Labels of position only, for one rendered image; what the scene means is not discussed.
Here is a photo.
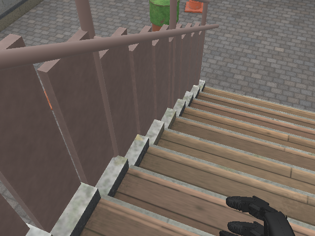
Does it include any robot right hand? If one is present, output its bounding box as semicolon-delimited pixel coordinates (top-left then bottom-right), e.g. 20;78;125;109
220;196;295;236

